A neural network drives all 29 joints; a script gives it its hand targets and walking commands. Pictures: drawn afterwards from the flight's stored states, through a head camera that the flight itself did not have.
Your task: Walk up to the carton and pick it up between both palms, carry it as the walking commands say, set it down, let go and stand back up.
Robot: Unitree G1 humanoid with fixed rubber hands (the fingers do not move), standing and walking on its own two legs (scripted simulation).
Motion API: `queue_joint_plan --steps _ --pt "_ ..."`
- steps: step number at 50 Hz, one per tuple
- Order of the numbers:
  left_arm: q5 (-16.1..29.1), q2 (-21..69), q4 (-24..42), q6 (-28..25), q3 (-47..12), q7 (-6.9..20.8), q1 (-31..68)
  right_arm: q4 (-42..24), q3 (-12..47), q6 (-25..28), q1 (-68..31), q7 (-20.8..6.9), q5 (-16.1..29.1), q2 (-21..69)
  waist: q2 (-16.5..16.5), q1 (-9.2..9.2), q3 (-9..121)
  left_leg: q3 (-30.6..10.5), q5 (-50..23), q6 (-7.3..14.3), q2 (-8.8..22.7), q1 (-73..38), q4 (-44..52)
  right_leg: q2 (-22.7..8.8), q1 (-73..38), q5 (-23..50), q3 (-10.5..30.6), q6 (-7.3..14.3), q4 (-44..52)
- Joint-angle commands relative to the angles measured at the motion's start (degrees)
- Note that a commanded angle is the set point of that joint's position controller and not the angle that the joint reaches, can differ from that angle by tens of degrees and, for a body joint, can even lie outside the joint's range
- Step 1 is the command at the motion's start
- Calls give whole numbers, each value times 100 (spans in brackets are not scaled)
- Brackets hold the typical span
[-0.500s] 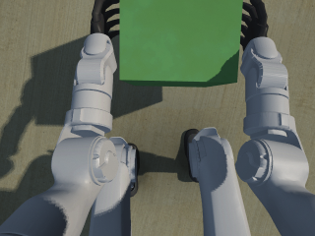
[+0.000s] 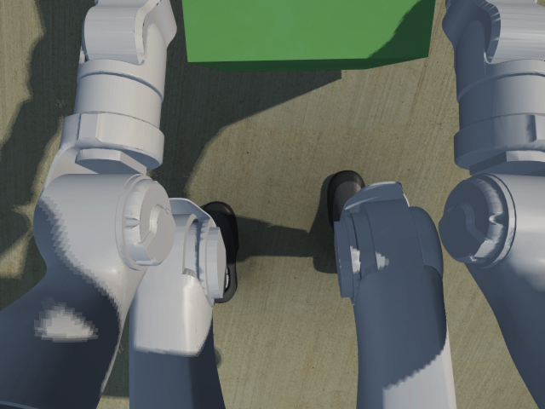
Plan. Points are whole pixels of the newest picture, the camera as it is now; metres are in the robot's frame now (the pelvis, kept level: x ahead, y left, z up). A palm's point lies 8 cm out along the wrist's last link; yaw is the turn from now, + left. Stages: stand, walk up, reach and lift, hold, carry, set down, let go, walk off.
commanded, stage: set down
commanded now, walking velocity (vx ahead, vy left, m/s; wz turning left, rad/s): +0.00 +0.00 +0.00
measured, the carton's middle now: out of the picture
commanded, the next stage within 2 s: none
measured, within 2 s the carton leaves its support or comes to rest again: rests again in 0.36 s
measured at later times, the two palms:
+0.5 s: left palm out of the picture +0.57 +0.09 -0.19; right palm out of the picture +0.54 -0.23 -0.19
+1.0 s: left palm out of the picture +0.57 +0.09 -0.19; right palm out of the picture +0.54 -0.22 -0.19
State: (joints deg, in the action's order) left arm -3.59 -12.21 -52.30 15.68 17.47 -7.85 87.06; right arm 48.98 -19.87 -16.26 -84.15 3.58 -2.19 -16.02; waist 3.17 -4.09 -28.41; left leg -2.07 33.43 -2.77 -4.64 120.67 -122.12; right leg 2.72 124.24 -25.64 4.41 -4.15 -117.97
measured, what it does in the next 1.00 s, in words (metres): stands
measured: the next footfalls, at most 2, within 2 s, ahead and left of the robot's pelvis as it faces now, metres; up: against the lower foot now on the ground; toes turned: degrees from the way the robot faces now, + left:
none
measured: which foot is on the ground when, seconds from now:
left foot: down 0.00-1.00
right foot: down 0.00-1.00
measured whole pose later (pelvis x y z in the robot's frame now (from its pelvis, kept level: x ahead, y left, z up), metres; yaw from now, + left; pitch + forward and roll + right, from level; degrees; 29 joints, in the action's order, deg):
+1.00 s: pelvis +0.02 +0.00 -0.02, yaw +1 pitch +38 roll -1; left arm -1.3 -11.0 -58.6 10.7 13.2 -7.0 82.9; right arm 57.4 -19.8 -11.1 -78.7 0.1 -0.1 -18.0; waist 3.1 -4.3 -19.2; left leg -3.8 36.2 -3.8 -7.4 128.4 -126.9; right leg 0.2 130.9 -30.1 2.9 -3.4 -123.1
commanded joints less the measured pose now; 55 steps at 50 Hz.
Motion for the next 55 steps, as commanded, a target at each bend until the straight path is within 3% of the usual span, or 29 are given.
queue_joint_plan --steps 1,4,6,8,12,15,18,20,24,25,28,29,30,31,32,35,37,39,40,42,43,44,45,48,50,51,53,54,55 --pt "725 5173 350 -293 -1906 1712 3302 -308 1976 205 -3415 -1636 558 5123 41 -150 8568 863 -416 203 -404 -1889 1030 215 -3582 481 -1020 281 738" --pt "1097 5037 959 -448 -2456 1587 3796 -922 2243 337 -3701 -1605 938 5368 -222 -341 10035 724 -1293 251 -339 -2592 791 254 -4026 1416 -1187 209 331" --pt "1359 4896 1622 -526 -2813 1367 4455 -1490 2428 525 -4511 -1496 1398 5031 92 -218 11135 759 -1940 133 -387 -3389 721 223 -4473 2017 -1223 212 230" --pt "1395 4719 1624 -655 -2690 1312 4307 -928 2399 459 -4132 -1474 1384 5127 1 -158 10739 831 -1974 169 -397 -3377 697 198 -4509 1897 -1131 144 243" --pt "1219 5182 611 -441 -2719 1386 3484 -286 1959 444 -3541 -1530 914 4891 295 -564 9625 642 -1416 106 -371 -3086 868 215 -3734 1446 -1251 310 300" --pt "1078 5000 552 -430 -2582 1526 3433 360 1897 265 -2939 -1673 699 5202 111 -420 8706 721 -1059 122 -321 -2395 834 174 -3593 1194 -1138 286 336" --pt "1354 5131 1094 -525 -2652 1472 3682 -839 2233 485 -3888 -1654 1128 5221 215 -309 10040 845 -1962 130 -395 -3023 555 176 -4158 1898 -1092 223 270" --pt "1303 5234 634 -517 -2689 1449 3467 -573 2236 493 -3538 -1601 969 5142 -143 -598 9817 680 -2028 137 -413 -3019 562 230 -4098 2071 -1148 238 224" --pt "1048 5052 463 -510 -2295 1395 3140 -347 2051 528 -3600 -1680 1016 4899 133 -315 8838 717 -1672 133 -393 -2763 633 195 -3496 1560 -1111 240 223" --pt "1049 4758 670 -586 -2295 1360 3213 -774 2287 567 -3872 -1706 1154 4987 -214 -19 9115 690 -1781 213 -376 -2943 589 194 -3376 1560 -1100 176 135" --pt "1157 4952 581 -579 -2487 1357 3551 -1061 2316 678 -4296 -1647 1241 4619 -43 -310 9244 629 -1585 228 -407 -2785 587 132 -3417 1534 -1135 234 129" --pt "914 4874 270 -492 -2209 1400 3099 -501 2120 560 -3817 -1715 1114 4838 167 -59 8387 703 -1567 219 -489 -2654 745 177 -3149 1320 -1114 200 273" --pt "861 4765 323 -537 -2096 1393 3021 -94 2073 492 -3486 -1707 988 4763 -220 -186 8144 718 -1358 238 -444 -2453 622 165 -3068 1084 -1108 160 272" --pt "719 4933 -265 -453 -2154 1395 2762 -111 2020 561 -3409 -1651 968 4603 33 -286 8265 605 -1124 216 -356 -2501 597 161 -3109 1029 -1136 203 157" --pt "888 4885 176 -484 -2242 1447 3240 -292 2029 544 -3681 -1692 952 4634 1 -392 8215 676 -1342 185 -370 -2457 616 133 -3267 1224 -1066 242 300" --pt "787 4992 399 -522 -2255 1458 3130 -64 1930 572 -3463 -1738 1027 4776 433 -180 8037 645 -1500 159 -381 -2525 647 161 -2672 1271 -1134 282 134" --pt "753 5030 7 -427 -2181 1491 3043 -273 1900 586 -3685 -1789 1037 4704 479 -260 8015 751 -1313 150 -364 -2440 548 165 -2908 1204 -957 328 296" --pt "809 4952 207 -498 -2136 1536 3078 -153 1814 560 -3433 -1744 880 4803 149 -533 7935 706 -1175 228 -376 -2078 541 177 -2968 1165 -1120 254 205" --pt "665 4795 -1 -476 -2013 1539 2858 111 1793 535 -3323 -1752 838 4695 234 -273 7707 773 -1168 163 -382 -2110 569 155 -2834 1103 -1045 259 208" --pt "711 5232 -163 -473 -1896 1591 2594 256 1739 537 -2983 -1769 665 4568 310 -493 7397 744 -999 194 -453 -1673 458 139 -2868 1046 -979 333 193" --pt "647 4818 131 -585 -1906 1537 2577 230 1637 599 -2858 -1697 740 4648 248 -399 7452 703 -1314 189 -383 -1671 490 191 -2971 1459 -981 343 162" --pt "741 5052 -46 -580 -2088 1577 2486 297 1549 563 -2571 -1728 589 4875 116 -644 7112 611 -1563 200 -406 -1626 585 190 -2700 1732 -1069 258 110" --pt "549 4885 -338 -541 -2043 1548 2453 327 1540 573 -2741 -1743 718 4729 576 -353 7074 673 -1472 136 -381 -1883 513 154 -2531 1537 -892 310 165" --pt "770 4948 127 -668 -2254 1501 2612 95 1666 639 -2573 -1769 704 4645 178 -616 7451 526 -1734 122 -400 -1880 489 185 -2603 1825 -1012 298 32" --pt "649 4791 -84 -705 -1976 1460 2256 173 1618 678 -2474 -1693 570 4585 221 -512 7031 688 -1628 152 -443 -1600 532 175 -2615 1625 -998 209 228" --pt "554 4926 -243 -651 -1907 1458 2235 396 1631 616 -2469 -1684 535 4632 209 -252 7069 659 -1423 124 -509 -1391 593 183 -2706 1586 -910 241 158" --pt "336 4699 -251 -648 -1628 1470 2150 152 1521 626 -2601 -1720 408 4557 101 -306 6744 678 -1404 203 -417 -1291 499 244 -2281 1355 -797 228 273" --pt "235 4594 -85 -699 -1693 1468 2261 613 1465 560 -2398 -1758 459 4783 142 -120 6643 679 -1194 182 -459 -1309 666 210 -2446 1262 -831 282 175" --pt "293 4726 -118 -705 -1792 1464 2242 511 1382 626 -2270 -1713 350 4616 113 -276 6734 680 -1300 139 -436 -1179 623 252 -2289 1360 -896 286 222"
